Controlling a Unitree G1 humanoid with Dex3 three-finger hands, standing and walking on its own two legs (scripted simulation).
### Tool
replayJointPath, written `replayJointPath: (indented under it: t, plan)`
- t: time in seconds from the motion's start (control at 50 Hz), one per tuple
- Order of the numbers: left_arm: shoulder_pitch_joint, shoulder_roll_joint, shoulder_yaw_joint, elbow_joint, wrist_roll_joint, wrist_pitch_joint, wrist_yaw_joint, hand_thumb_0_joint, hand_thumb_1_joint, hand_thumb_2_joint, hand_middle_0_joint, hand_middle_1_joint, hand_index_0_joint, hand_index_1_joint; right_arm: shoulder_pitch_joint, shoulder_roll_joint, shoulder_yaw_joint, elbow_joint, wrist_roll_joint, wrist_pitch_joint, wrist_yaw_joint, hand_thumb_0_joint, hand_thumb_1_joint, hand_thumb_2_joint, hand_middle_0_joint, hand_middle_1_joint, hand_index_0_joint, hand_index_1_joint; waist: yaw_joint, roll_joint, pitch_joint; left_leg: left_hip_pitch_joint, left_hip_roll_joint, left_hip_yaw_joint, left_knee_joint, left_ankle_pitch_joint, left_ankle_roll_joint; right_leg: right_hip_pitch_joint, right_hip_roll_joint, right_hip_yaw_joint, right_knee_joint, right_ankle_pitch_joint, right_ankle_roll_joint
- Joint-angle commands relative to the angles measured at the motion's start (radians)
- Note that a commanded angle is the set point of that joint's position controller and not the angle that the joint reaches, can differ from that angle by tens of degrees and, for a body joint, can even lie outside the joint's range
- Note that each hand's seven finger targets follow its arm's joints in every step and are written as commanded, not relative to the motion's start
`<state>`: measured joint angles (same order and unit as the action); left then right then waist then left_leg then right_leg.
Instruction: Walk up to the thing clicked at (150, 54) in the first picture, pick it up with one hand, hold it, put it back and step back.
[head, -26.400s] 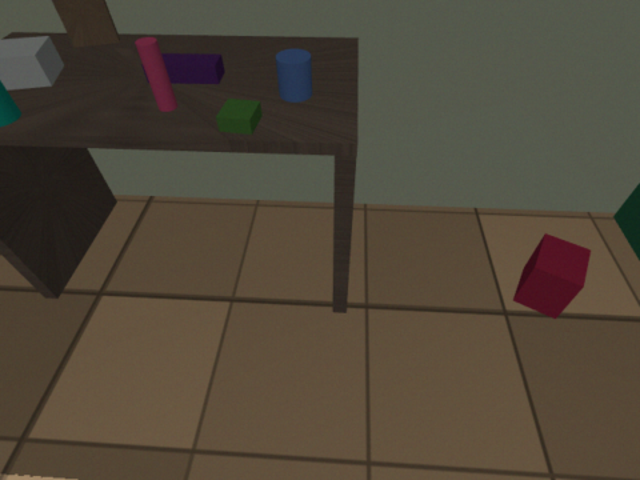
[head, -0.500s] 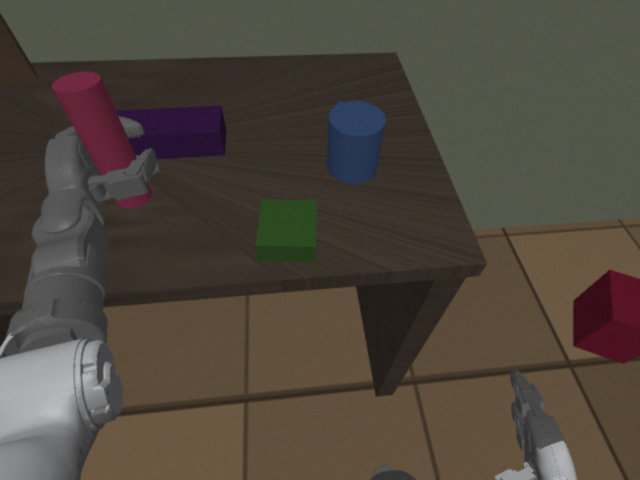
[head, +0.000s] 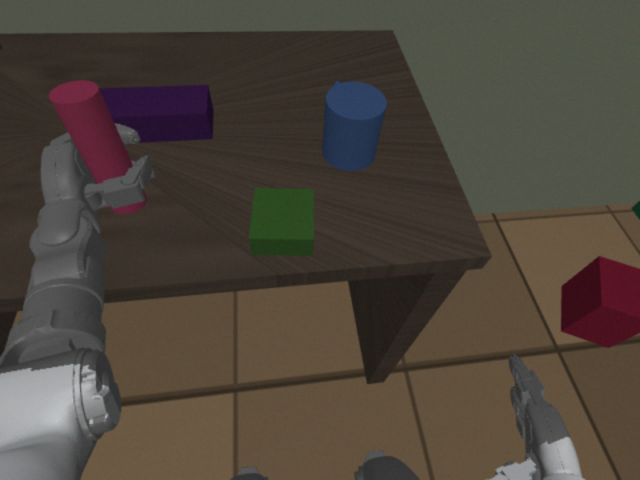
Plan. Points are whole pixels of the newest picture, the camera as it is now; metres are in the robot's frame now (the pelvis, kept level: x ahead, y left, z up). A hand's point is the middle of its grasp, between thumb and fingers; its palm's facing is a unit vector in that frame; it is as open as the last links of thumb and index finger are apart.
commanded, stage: lower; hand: left
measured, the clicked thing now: (105, 154) +0.49 +0.23 +0.13
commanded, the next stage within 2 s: loosen in 0.28 s
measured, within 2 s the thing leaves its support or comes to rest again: rests again in 0.18 s
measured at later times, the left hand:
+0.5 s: hand (130, 178) +0.48 +0.21 +0.09, palm faces +0.19 -0.98 +0.00, open 6.1 cm
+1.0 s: hand (130, 175) +0.49 +0.21 +0.09, palm faces +0.20 -0.98 +0.01, open 15.3 cm
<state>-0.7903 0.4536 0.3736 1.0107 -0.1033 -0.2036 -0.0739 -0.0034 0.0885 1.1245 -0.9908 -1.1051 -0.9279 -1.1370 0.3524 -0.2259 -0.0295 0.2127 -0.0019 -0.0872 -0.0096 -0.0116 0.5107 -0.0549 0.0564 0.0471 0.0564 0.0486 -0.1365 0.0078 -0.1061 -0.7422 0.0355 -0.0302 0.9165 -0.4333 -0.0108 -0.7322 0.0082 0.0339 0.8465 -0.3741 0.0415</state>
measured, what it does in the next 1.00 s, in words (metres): stands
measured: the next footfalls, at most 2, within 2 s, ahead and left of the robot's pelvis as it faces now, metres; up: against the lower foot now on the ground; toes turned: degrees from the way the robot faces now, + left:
none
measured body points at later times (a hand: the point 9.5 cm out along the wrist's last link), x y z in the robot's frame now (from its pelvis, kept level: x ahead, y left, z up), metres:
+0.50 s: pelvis +0.00 +0.00 -0.01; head +0.09 +0.02 +0.43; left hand +0.47 +0.27 +0.09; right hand +0.15 -0.26 -0.03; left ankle +0.00 +0.12 -0.69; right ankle +0.02 -0.15 -0.69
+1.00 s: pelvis +0.00 +0.00 -0.01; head +0.09 +0.02 +0.43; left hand +0.47 +0.27 +0.09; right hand +0.15 -0.26 -0.03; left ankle +0.00 +0.12 -0.69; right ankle +0.02 -0.15 -0.69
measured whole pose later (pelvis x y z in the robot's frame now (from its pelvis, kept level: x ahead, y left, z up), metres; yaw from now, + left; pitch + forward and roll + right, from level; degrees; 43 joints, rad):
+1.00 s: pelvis +0.00 +0.00 -0.01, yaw +0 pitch +17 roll -2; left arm -0.81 0.46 0.40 1.04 -0.10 -0.27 -0.07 -0.01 -0.42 0.19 -0.36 -0.27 -0.36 -0.26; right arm 0.39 -0.23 -0.03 0.10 -0.01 -0.03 0.01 -0.01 0.52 -0.05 0.06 0.05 0.06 0.05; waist -0.15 0.00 -0.12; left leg -0.82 0.03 -0.03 0.98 -0.46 -0.01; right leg -0.81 0.01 0.03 0.91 -0.40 0.04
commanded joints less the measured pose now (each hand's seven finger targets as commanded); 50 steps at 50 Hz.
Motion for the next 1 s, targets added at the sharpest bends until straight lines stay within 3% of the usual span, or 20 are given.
replayJointPath:
  t: [0.0,0.06,0.08,0.12,0.2,0.22,0.26,0.3,0.36,0.38,0.44,0.46,0.48,0.54,0.62,0.76,0.86,0.92,0.94,0.98]
  plan:
    - [-0.517,0.277,0.038,-0.276,-0.013,-0.107,-0.002,0.0,0.49,1.258,-1.31,-1.362,-1.311,-1.37,-0.023,-0.145,-0.072,-0.21,0.0,-0.047,-0.011,0.0,0.525,-0.057,0.049,0.05,0.049,0.05,0.0,0.115,-0.505,0.313,-0.007,0.013,-0.08,0.437,0.014,0.191,0.016,-0.054,-0.056,0.343,-0.051]
    - [-0.539,0.266,0.036,-0.32,-0.016,-0.121,0.001,0.0,0.483,1.276,-1.304,-1.369,-1.304,-1.378,0.039,-0.125,-0.061,-0.176,-0.005,-0.035,-0.005,0.0,0.525,-0.059,0.05,0.05,0.049,0.05,-0.004,0.171,-0.507,0.315,-0.007,0.014,-0.076,0.459,0.01,0.174,0.015,-0.055,-0.044,0.353,-0.055]
    - [-0.468,0.257,0.035,-0.218,-0.011,-0.11,0.0,0.0,0.5,1.274,-1.296,-1.358,-1.296,-1.368,0.033,-0.142,-0.076,-0.186,-0.004,-0.034,-0.007,0.0,0.525,-0.059,0.05,0.05,0.049,0.05,-0.014,0.111,-0.456,0.29,-0.007,0.013,-0.068,0.447,0.017,0.157,0.015,-0.055,-0.048,0.347,-0.051]
    - [-0.527,0.278,0.041,-0.298,-0.007,-0.124,0.001,0.0,0.486,1.259,-1.296,-1.355,-1.298,-1.363,0.004,-0.147,-0.081,-0.225,-0.006,-0.034,-0.001,0.0,0.527,-0.057,0.05,0.05,0.049,0.05,-0.008,0.138,-0.495,0.285,-0.01,0.015,-0.068,0.436,0.016,0.176,0.014,-0.051,-0.042,0.351,-0.052]
    - [-0.487,0.254,0.041,-0.24,-0.007,-0.13,0.005,0.0,0.489,1.263,-1.275,-1.345,-1.277,-1.353,0.012,-0.142,-0.082,-0.239,-0.007,-0.03,0.002,0.0,0.529,-0.057,0.05,0.05,0.049,0.05,-0.011,0.1,-0.452,0.249,-0.011,0.015,-0.073,0.37,0.016,0.15,0.017,-0.054,-0.042,0.297,-0.053]
    - [-0.537,0.272,0.046,-0.308,-0.008,-0.143,0.007,0.0,0.477,1.249,-1.27,-1.34,-1.274,-1.346,0.007,-0.148,-0.089,-0.254,-0.009,-0.03,0.001,0.0,0.528,-0.056,0.05,0.05,0.049,0.05,-0.011,0.13,-0.506,0.269,-0.013,0.016,-0.07,0.372,0.015,0.169,0.017,-0.052,-0.04,0.308,-0.052]
    - [-0.469,0.246,0.035,-0.22,-0.005,-0.137,0.005,0.0,0.493,1.267,-1.285,-1.357,-1.29,-1.363,0.036,-0.14,-0.082,-0.232,-0.01,-0.029,0.003,0.0,0.529,-0.056,0.05,0.05,0.049,0.05,-0.014,0.116,-0.448,0.257,-0.008,0.008,-0.07,0.375,0.01,0.135,0.02,-0.061,-0.033,0.285,-0.056]
    - [-0.503,0.229,0.013,-0.242,0.002,-0.144,-0.001,0.0,0.478,1.256,-1.284,-1.345,-1.285,-1.353,0.017,-0.137,-0.078,-0.264,-0.01,-0.026,0.003,0.0,0.526,-0.058,0.05,0.05,0.049,0.05,-0.025,0.127,-0.488,0.285,-0.008,0.011,-0.058,0.391,0.013,0.12,0.019,-0.055,-0.032,0.299,-0.055]
    - [-0.473,0.233,0.021,-0.218,0.003,-0.145,0.0,0.0,0.492,1.275,-1.29,-1.358,-1.292,-1.366,0.033,-0.142,-0.078,-0.264,-0.011,-0.023,0.004,0.0,0.534,-0.056,0.05,0.05,0.049,0.05,-0.023,0.101,-0.465,0.227,-0.014,0.017,-0.054,0.357,0.02,0.143,0.016,-0.05,-0.027,0.3,-0.052]
    - [-0.45,0.234,0.03,-0.172,0.005,-0.142,-0.001,0.0,0.477,1.195,-1.352,-1.33,-1.357,-1.333,0.055,-0.135,-0.073,-0.225,-0.014,-0.016,0.008,0.0,0.527,-0.051,0.05,0.05,0.05,0.05,-0.023,0.108,-0.44,0.212,-0.015,0.018,-0.048,0.361,0.021,0.124,0.015,-0.048,-0.025,0.298,-0.053]
    - [-0.521,0.249,0.036,-0.248,-0.007,-0.152,-0.004,0.0,0.263,0.955,-1.174,-1.113,-1.2,-1.093,0.036,-0.163,-0.101,-0.289,-0.014,-0.019,0.006,0.0,0.531,-0.042,0.051,0.049,0.05,0.049,-0.028,0.144,-0.497,0.288,-0.007,0.009,-0.052,0.378,0.01,0.099,0.021,-0.059,-0.025,0.28,-0.058]
    - [-0.472,0.214,0.025,-0.172,-0.008,-0.143,-0.005,0.0,0.229,0.875,-1.126,-1.041,-1.148,-1.021,0.064,-0.152,-0.089,-0.271,-0.014,-0.012,0.008,0.0,0.527,-0.043,0.051,0.049,0.05,0.049,-0.035,0.107,-0.45,0.248,-0.009,0.011,-0.052,0.353,0.014,0.096,0.02,-0.057,-0.025,0.269,-0.056]
    - [-0.459,0.236,0.039,-0.172,-0.007,-0.146,-0.007,0.0,0.182,0.795,-1.079,-0.986,-1.103,-0.963,0.064,-0.149,-0.087,-0.249,-0.013,-0.009,0.009,0.0,0.531,-0.041,0.051,0.049,0.05,0.049,-0.023,0.1,-0.416,0.211,-0.011,0.011,-0.06,0.322,0.013,0.095,0.021,-0.057,-0.026,0.251,-0.057]
    - [-0.49,0.24,0.034,-0.191,-0.003,-0.149,-0.006,0.0,-0.058,0.555,-0.959,-0.825,-0.986,-0.798,0.04,-0.15,-0.083,-0.286,-0.012,-0.008,0.008,0.0,0.519,-0.042,0.051,0.05,0.051,0.05,-0.029,0.094,-0.459,0.209,-0.015,0.016,-0.053,0.315,0.021,0.127,0.017,-0.051,-0.024,0.267,-0.051]
    - [-0.468,0.244,0.034,-0.168,0.001,-0.146,0.0,0.0,-0.251,0.38,-0.665,-0.552,-0.674,-0.544,0.043,-0.135,-0.069,-0.275,-0.013,-0.001,0.007,0.0,0.531,-0.047,0.051,0.05,0.051,0.05,-0.02,0.082,-0.421,0.148,-0.027,0.03,-0.061,0.225,0.027,0.142,0.013,-0.039,-0.038,0.217,-0.045]
    - [-0.47,0.249,0.043,-0.187,-0.003,-0.142,-0.004,0.0,-0.354,0.272,-0.467,-0.364,-0.467,-0.365,0.025,-0.142,-0.074,-0.301,-0.01,0.003,0.009,0.0,0.532,-0.051,0.052,0.051,0.051,0.051,-0.017,0.098,-0.494,0.197,-0.016,0.015,-0.041,0.356,0.02,0.151,0.017,-0.05,-0.012,0.301,-0.053]
    - [-0.477,0.217,0.02,-0.198,0.002,-0.144,0.001,0.0,-0.452,0.124,-0.271,-0.169,-0.268,-0.172,0.042,-0.15,-0.085,-0.282,-0.012,0.008,0.01,0.0,0.537,-0.051,0.052,0.051,0.051,0.051,-0.024,0.12,-0.424,0.219,-0.008,0.007,-0.068,0.292,0.006,0.071,0.027,-0.062,-0.02,0.213,-0.062]
    - [-0.468,0.243,0.038,-0.213,0.0,-0.145,0.003,0.0,-0.588,0.007,-0.141,-0.05,-0.143,-0.049,0.034,-0.151,-0.087,-0.311,-0.009,0.01,0.009,0.0,0.535,-0.051,0.053,0.051,0.052,0.051,-0.015,0.099,-0.472,0.215,-0.014,0.013,-0.059,0.307,0.014,0.125,0.022,-0.057,-0.021,0.248,-0.055]
    - [-0.453,0.245,0.046,-0.174,-0.004,-0.14,0.001,0.0,-0.536,0.046,-0.076,-0.054,-0.083,-0.049,0.073,-0.166,-0.109,-0.271,-0.012,0.013,0.007,0.0,0.549,-0.047,0.052,0.051,0.051,0.051,-0.034,0.096,-0.453,0.218,-0.011,0.012,-0.053,0.328,0.014,0.104,0.024,-0.057,-0.018,0.261,-0.054]
    - [-0.486,0.289,0.061,-0.235,0.002,-0.146,0.003,0.0,-0.528,0.052,-0.066,-0.044,-0.07,-0.042,0.048,-0.164,-0.1,-0.288,-0.013,0.016,0.01,0.0,0.549,-0.048,0.053,0.051,0.052,0.051,-0.017,0.131,-0.489,0.228,-0.014,0.013,-0.046,0.362,0.013,0.117,0.019,-0.053,-0.014,0.284,-0.055]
